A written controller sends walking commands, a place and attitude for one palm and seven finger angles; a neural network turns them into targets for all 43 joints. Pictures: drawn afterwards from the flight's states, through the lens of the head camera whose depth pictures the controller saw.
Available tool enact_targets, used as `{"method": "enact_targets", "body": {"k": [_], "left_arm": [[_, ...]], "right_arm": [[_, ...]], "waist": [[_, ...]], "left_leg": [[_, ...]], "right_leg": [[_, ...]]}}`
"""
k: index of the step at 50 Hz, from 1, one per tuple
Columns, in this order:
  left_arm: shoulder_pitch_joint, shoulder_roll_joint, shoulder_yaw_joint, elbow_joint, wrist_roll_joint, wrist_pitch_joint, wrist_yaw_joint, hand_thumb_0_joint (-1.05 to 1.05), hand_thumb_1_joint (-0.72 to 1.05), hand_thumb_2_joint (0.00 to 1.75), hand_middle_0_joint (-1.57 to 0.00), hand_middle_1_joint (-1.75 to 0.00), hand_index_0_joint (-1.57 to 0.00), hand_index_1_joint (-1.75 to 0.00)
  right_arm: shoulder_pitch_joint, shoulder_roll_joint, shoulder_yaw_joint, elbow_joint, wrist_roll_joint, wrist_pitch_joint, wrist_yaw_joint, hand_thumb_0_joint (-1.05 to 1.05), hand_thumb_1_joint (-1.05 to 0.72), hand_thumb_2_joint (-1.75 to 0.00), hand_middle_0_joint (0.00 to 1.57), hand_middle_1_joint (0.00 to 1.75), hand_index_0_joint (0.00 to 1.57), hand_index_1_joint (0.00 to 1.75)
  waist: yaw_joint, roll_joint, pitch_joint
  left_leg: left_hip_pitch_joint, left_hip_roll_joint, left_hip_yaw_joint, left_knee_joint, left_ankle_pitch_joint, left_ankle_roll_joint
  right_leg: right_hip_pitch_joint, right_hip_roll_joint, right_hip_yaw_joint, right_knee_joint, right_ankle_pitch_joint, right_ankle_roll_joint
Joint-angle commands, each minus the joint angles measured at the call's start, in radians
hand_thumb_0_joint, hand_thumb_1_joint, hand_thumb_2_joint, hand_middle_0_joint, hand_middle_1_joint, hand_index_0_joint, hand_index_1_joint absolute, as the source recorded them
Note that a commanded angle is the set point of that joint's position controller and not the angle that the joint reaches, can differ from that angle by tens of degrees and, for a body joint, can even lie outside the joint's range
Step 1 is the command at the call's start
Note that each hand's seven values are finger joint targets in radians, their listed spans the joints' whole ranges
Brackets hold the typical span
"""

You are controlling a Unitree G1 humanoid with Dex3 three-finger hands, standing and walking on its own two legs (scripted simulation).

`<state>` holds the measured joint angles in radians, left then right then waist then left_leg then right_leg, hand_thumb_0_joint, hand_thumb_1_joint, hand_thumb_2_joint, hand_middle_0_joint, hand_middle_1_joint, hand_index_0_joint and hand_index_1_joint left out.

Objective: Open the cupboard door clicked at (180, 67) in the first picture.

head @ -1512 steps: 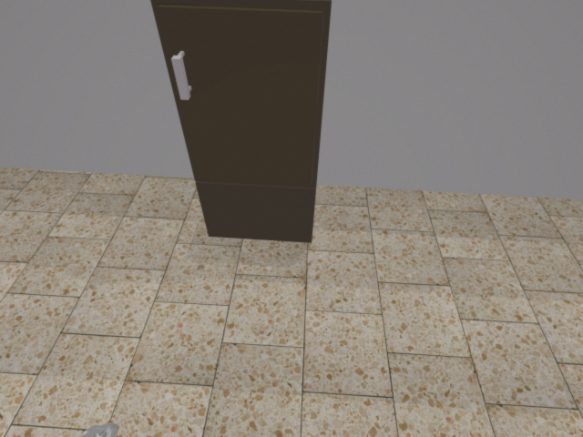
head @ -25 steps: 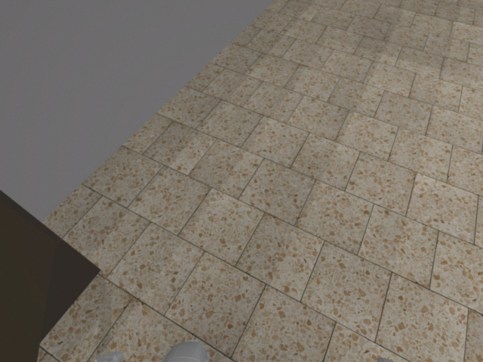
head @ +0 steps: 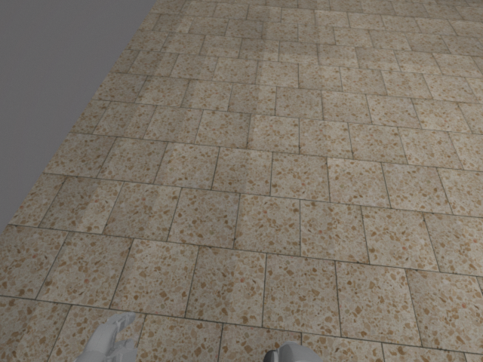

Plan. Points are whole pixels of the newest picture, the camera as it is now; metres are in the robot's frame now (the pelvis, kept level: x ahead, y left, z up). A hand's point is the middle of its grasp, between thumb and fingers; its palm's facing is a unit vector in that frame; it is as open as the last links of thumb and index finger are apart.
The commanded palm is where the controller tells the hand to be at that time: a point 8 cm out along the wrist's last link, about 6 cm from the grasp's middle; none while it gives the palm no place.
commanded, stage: walk to a spot facing it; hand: left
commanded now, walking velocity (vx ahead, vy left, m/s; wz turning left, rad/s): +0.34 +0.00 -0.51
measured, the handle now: out of the picture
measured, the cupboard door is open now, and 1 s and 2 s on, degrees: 41 41 41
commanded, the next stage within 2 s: turn to face it in 0.82 s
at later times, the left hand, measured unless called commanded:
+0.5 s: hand (151, 302) +0.25 +0.19 -0.18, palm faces -0.14 -0.97 -0.19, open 7.4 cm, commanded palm none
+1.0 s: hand (235, 168) +0.59 +0.02 -0.15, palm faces -0.43 -0.88 -0.22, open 7.4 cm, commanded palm none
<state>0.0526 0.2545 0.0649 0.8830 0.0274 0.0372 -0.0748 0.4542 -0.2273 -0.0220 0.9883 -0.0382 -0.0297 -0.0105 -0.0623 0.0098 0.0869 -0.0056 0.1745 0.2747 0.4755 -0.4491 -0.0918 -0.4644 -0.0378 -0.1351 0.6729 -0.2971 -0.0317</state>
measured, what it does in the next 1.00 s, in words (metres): walks ahead, turning right: right foot, then left foot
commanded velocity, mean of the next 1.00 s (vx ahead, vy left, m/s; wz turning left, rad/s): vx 0.29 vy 0.00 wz -0.31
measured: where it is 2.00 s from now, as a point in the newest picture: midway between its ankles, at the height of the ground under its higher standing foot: (291, 261)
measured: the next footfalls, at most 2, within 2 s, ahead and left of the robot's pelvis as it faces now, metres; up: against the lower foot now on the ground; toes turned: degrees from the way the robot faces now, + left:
right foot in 0.02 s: +0.12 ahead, -0.11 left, +0.00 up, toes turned -8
left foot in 0.44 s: +0.35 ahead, +0.10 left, +0.00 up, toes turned -6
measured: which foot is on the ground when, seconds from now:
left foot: down 0.00-0.02, up 0.04-0.42, down 0.44-0.82, up 0.84-1.00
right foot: up 0.00-0.00, down 0.02-0.44, up 0.46-0.80, down 0.82-1.00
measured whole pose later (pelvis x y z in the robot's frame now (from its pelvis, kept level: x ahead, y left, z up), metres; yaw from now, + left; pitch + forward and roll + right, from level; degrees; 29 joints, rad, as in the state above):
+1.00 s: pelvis +0.42 -0.12 +0.01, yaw -25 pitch +1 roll +0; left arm 0.17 0.20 0.05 0.95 0.02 -0.04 0.00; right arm 0.25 -0.23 -0.04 1.01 -0.02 0.00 0.00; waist -0.04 0.00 0.07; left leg -0.49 0.13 0.09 1.06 -0.40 -0.06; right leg -0.28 -0.01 -0.08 0.52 -0.26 -0.04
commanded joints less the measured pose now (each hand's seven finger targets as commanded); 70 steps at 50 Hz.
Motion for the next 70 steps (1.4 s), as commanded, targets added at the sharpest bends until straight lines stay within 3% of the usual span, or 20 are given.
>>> {"method": "enact_targets", "body": {"k": [1, 2, 8, 16, 19, 20, 22, 24, 26, 31, 36, 39, 40, 41, 42, 43, 49, 55, 58, 70], "left_arm": [[0.462, 0.292, 0.084, 0.048, -0.004, -0.062, 0.036, 0.00, 0.90, 0.90, -0.20, -0.30, -0.20, -0.30], [0.432, 0.307, 0.086, 0.052, -0.026, -0.058, 0.050, 0.00, 0.90, 0.90, -0.20, -0.30, -0.20, -0.30], [0.131, 0.134, 0.033, -0.018, -0.004, -0.088, 0.070, 0.00, 0.90, 0.90, -0.20, -0.30, -0.20, -0.30], [0.243, 0.136, 0.040, 0.046, -0.009, -0.106, 0.060, 0.00, 0.90, 0.90, -0.20, -0.30, -0.20, -0.30], [0.234, 0.129, 0.041, 0.053, -0.014, -0.102, 0.064, 0.00, 0.90, 0.90, -0.20, -0.30, -0.20, -0.30], [0.218, 0.104, 0.038, 0.047, -0.016, -0.101, 0.063, 0.00, 0.90, 0.90, -0.20, -0.30, -0.20, -0.30], [0.245, 0.026, 0.013, 0.014, -0.026, -0.107, 0.051, 0.00, 0.90, 0.90, -0.20, -0.30, -0.20, -0.30], [0.147, 0.045, 0.020, -0.011, -0.007, -0.105, 0.048, 0.00, 0.90, 0.90, -0.20, -0.30, -0.20, -0.30], [0.117, 0.034, 0.027, 0.006, 0.002, -0.086, 0.035, 0.00, 0.90, 0.90, -0.20, -0.30, -0.20, -0.30], [0.120, -0.016, 0.011, -0.002, 0.001, -0.047, 0.010, 0.00, 0.90, 0.90, -0.20, -0.30, -0.20, -0.30], [0.049, -0.002, 0.015, -0.023, 0.000, -0.044, 0.006, 0.00, 0.90, 0.90, -0.20, -0.30, -0.20, -0.30], [0.177, 0.049, 0.034, 0.012, 0.003, -0.052, 0.013, 0.00, 0.90, 0.90, -0.20, -0.30, -0.20, -0.30], [0.340, 0.114, 0.048, 0.061, 0.007, -0.066, 0.022, 0.00, 0.90, 0.90, -0.20, -0.30, -0.20, -0.30], [0.485, 0.255, 0.083, 0.093, 0.009, -0.078, 0.042, 0.00, 0.90, 0.90, -0.20, -0.30, -0.20, -0.30], [0.483, 0.280, 0.084, 0.094, -0.018, -0.077, 0.059, 0.00, 0.90, 0.90, -0.20, -0.30, -0.20, -0.30], [0.409, 0.245, 0.078, 0.077, -0.023, -0.070, 0.067, 0.00, 0.90, 0.90, -0.20, -0.30, -0.20, -0.30], [0.163, 0.095, 0.015, 0.041, -0.008, -0.103, 0.082, 0.00, 0.90, 0.90, -0.20, -0.30, -0.20, -0.30], [0.168, 0.065, 0.005, 0.088, -0.020, -0.089, 0.089, 0.00, 0.90, 0.90, -0.20, -0.30, -0.20, -0.30], [0.248, 0.008, -0.019, 0.082, -0.030, -0.057, 0.098, 0.00, 0.90, 0.90, -0.20, -0.30, -0.20, -0.30], [0.139, 0.018, 0.011, 0.004, -0.020, -0.019, 0.089, 0.00, 0.90, 0.90, -0.20, -0.30, -0.20, -0.30]], "right_arm": [[-0.129, -0.091, -0.019, -0.156, 0.042, -0.034, 0.005, 0.00, -0.90, -0.90, 0.20, 0.30, 0.20, 0.30], [-0.202, -0.135, -0.026, -0.166, 0.038, -0.030, 0.000, 0.00, -0.90, -0.90, 0.20, 0.30, 0.20, 0.30], [-0.152, -0.066, -0.037, -0.095, 0.011, 0.009, 0.013, 0.00, -0.90, -0.90, 0.20, 0.30, 0.20, 0.30], [-0.351, -0.049, -0.038, -0.165, 0.017, -0.022, 0.029, 0.00, -0.90, -0.90, 0.20, 0.30, 0.20, 0.30], [-0.285, -0.072, -0.044, -0.138, 0.015, -0.038, 0.018, 0.00, -0.90, -0.90, 0.20, 0.30, 0.20, 0.30], [-0.170, -0.118, -0.053, -0.098, 0.010, -0.046, 0.006, 0.00, -0.90, -0.90, 0.20, 0.30, 0.20, 0.30], [0.076, -0.283, -0.086, -0.050, -0.012, -0.044, -0.010, 0.00, -0.90, -0.90, 0.20, 0.30, 0.20, 0.30], [-0.025, -0.215, -0.071, -0.083, -0.007, -0.034, -0.007, 0.00, -0.90, -0.90, 0.20, 0.30, 0.20, 0.30], [-0.126, -0.133, -0.049, -0.092, -0.002, -0.044, -0.011, 0.00, -0.90, -0.90, 0.20, 0.30, 0.20, 0.30], [-0.135, -0.132, -0.048, -0.067, 0.004, -0.053, -0.009, 0.00, -0.90, -0.90, 0.20, 0.30, 0.20, 0.30], [-0.118, -0.158, -0.059, -0.050, -0.001, -0.033, 0.003, 0.00, -0.90, -0.90, 0.20, 0.30, 0.20, 0.30], [-0.152, -0.161, -0.056, -0.050, 0.000, -0.022, 0.006, 0.00, -0.90, -0.90, 0.20, 0.30, 0.20, 0.30], [-0.166, -0.139, -0.047, -0.060, 0.010, -0.024, 0.013, 0.00, -0.90, -0.90, 0.20, 0.30, 0.20, 0.30], [-0.178, -0.057, -0.028, -0.104, 0.030, -0.029, 0.021, 0.00, -0.90, -0.90, 0.20, 0.30, 0.20, 0.30], [-0.226, -0.102, -0.036, -0.126, 0.032, -0.028, 0.014, 0.00, -0.90, -0.90, 0.20, 0.30, 0.20, 0.30], [-0.265, -0.102, -0.043, -0.130, 0.030, -0.026, 0.017, 0.00, -0.90, -0.90, 0.20, 0.30, 0.20, 0.30], [-0.111, -0.015, -0.019, -0.018, 0.019, 0.009, 0.014, 0.00, -0.90, -0.90, 0.20, 0.30, 0.20, 0.30], [-0.087, -0.025, -0.012, 0.016, 0.018, -0.007, 0.018, 0.00, -0.90, -0.90, 0.20, 0.30, 0.20, 0.30], [-0.029, -0.196, -0.046, 0.005, 0.006, 0.002, -0.004, 0.00, -0.90, -0.90, 0.20, 0.30, 0.20, 0.30], [-0.234, -0.189, -0.079, -0.085, 0.008, 0.045, -0.014, 0.00, -0.90, -0.90, 0.20, 0.30, 0.20, 0.30]], "waist": [[0.265, -0.356, -0.331], [0.244, -0.266, -0.279], [0.034, -0.149, -0.066], [0.092, -0.120, -0.072], [0.044, -0.100, -0.083], [-0.009, -0.030, -0.135], [-0.084, 0.317, -0.300], [-0.052, 0.119, -0.128], [0.005, 0.166, -0.012], [0.050, 0.158, -0.061], [0.044, 0.095, -0.032], [0.127, 0.047, -0.072], [0.203, -0.098, -0.154], [0.254, -0.438, -0.249], [0.241, -0.366, -0.253], [0.207, -0.196, -0.139], [0.017, -0.136, -0.145], [0.010, -0.040, -0.117], [0.004, 0.312, -0.167], [0.054, 0.156, -0.174]], "left_leg": [[-0.685, -0.107, -0.015, 0.778, -0.150, 0.020], [-0.772, -0.069, -0.224, 0.903, -0.156, 0.044], [-0.516, -0.013, -0.233, 0.599, 0.116, 0.020], [-0.500, -0.092, -0.210, 0.213, 0.228, 0.025], [-0.280, -0.124, -0.186, 0.034, 0.279, 0.045], [-0.064, -0.097, -0.221, -0.028, 0.288, 0.068], [0.246, 0.353, -0.766, -0.176, 0.195, 0.272], [0.028, 0.335, -0.711, -0.222, 0.115, 0.301], [-0.143, 0.254, -0.539, -0.268, 0.139, 0.231], [-0.165, 0.158, -0.207, -0.274, 0.294, 0.182], [-0.198, 0.171, -0.140, -0.246, 0.206, 0.173], [-0.261, 0.124, -0.065, -0.009, 0.288, 0.127], [-0.372, 0.048, 0.002, 0.265, 0.342, 0.090], [-0.675, -0.110, 0.009, 0.641, -0.138, 0.041], [-0.757, -0.084, -0.184, 0.800, -0.185, 0.050], [-0.792, -0.045, -0.234, 0.826, -0.088, 0.051], [-0.447, -0.033, -0.210, 0.461, 0.113, 0.031], [-0.215, -0.105, -0.183, 0.037, 0.466, 0.046], [-0.111, 0.214, -0.634, -0.093, 0.834, 0.266], [-0.274, 0.049, -0.563, -0.114, 0.449, 0.239]], "right_leg": [[0.842, -0.369, 0.690, -0.316, 0.039, -0.227], [0.758, -0.388, 0.756, -0.397, 0.035, -0.252], [0.199, -0.194, 0.332, -0.452, 0.156, -0.170], [0.352, -0.166, 0.360, -0.399, 0.266, -0.160], [0.293, -0.137, 0.341, -0.287, 0.323, -0.121], [0.187, -0.084, 0.301, -0.129, 0.342, -0.085], [-0.162, 0.100, 0.120, 0.479, -0.277, 0.002], [-0.261, -0.005, 0.170, 0.638, -0.211, 0.004], [-0.244, -0.063, 0.179, 0.626, -0.077, 0.020], [-0.100, -0.071, 0.087, 0.287, 0.026, 0.042], [0.037, -0.037, 0.015, 0.053, 0.074, 0.034], [0.295, 0.010, -0.009, -0.071, 0.070, 0.003], [0.525, -0.031, 0.087, -0.144, -0.002, -0.045], [0.735, -0.338, 0.592, -0.313, -0.003, -0.164], [0.704, -0.399, 0.732, -0.422, 0.030, -0.218], [0.626, -0.386, 0.658, -0.433, 0.061, -0.237], [0.263, -0.220, 0.180, -0.372, 0.522, -0.150], [0.272, -0.161, 0.036, -0.234, 0.363, -0.043], [0.099, 0.015, 0.024, 0.213, -0.380, 0.064], [0.157, 0.031, 0.101, 0.069, -0.138, 0.088]]}}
